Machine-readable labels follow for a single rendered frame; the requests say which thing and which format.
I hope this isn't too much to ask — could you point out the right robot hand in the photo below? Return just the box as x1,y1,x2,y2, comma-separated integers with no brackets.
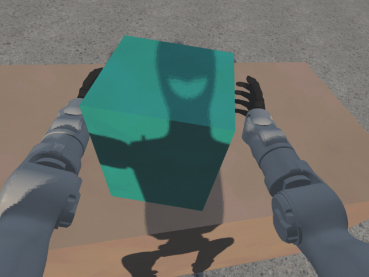
235,76,265,117

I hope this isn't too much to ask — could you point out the pedestal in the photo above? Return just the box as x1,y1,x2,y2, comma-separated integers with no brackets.
0,62,369,277

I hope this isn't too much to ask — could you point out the right robot forearm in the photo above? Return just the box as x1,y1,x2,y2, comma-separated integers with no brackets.
242,108,348,228

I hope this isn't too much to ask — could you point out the left robot hand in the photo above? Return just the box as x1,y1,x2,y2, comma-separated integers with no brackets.
77,68,103,98

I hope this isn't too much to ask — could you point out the right robot upper arm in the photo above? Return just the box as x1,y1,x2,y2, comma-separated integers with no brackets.
272,183,369,277

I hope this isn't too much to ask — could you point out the left robot forearm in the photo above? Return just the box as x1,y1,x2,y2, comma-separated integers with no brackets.
0,98,90,217

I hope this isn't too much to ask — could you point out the left robot upper arm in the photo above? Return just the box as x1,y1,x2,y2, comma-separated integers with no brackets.
0,162,82,277

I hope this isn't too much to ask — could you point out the carton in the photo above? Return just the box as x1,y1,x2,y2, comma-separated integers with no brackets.
79,35,235,211

